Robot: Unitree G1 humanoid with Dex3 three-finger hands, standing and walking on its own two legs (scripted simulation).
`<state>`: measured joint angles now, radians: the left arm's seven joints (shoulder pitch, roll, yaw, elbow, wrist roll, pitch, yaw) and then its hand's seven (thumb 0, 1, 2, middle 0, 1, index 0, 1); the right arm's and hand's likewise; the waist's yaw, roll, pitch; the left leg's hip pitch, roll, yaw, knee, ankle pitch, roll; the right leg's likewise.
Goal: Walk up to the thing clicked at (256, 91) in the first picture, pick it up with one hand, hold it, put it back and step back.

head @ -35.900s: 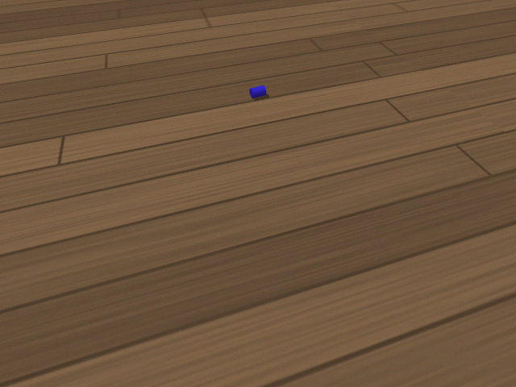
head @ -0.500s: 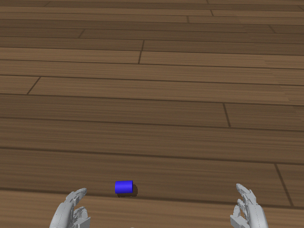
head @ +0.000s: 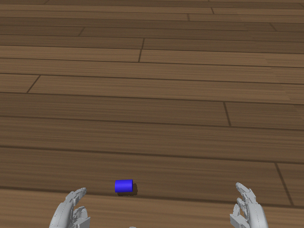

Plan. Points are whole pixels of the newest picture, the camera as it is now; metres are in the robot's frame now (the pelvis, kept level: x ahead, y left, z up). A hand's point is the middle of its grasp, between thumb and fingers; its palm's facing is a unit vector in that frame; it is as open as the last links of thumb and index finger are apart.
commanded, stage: stand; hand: left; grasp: from above
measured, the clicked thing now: (124, 185) +0.47 +0.20 -0.68
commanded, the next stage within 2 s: none
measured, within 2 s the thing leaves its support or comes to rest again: neither
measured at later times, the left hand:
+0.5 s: hand out of the picture +0.07 +0.24 -0.10, palm faces +0.06 -0.94 -0.32, open 7.4 cm
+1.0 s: hand out of the picture +0.02 +0.25 -0.10, palm faces +0.06 -0.94 -0.34, open 7.4 cm
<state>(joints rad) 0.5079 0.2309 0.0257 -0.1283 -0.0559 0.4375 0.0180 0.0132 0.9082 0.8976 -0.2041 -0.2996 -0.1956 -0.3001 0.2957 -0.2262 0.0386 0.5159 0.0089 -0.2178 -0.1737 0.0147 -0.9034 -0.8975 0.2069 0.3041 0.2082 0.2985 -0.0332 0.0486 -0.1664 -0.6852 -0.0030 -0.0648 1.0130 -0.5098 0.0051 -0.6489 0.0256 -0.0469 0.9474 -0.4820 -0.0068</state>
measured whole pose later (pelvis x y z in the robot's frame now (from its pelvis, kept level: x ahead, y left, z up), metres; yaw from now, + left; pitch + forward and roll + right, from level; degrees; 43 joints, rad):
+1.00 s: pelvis -0.01 +0.01 +0.07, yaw +1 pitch -4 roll +0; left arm 0.16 0.29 0.04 1.15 0.03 0.01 0.03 0.01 0.91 0.90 -0.21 -0.30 -0.20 -0.30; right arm 0.15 -0.30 -0.03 1.12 -0.03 0.00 -0.03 0.01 -0.91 -0.90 0.21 0.30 0.21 0.30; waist 0.03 0.02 0.05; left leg -0.09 -0.05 -0.05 0.35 -0.18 0.03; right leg -0.09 -0.03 -0.02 0.35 -0.19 0.02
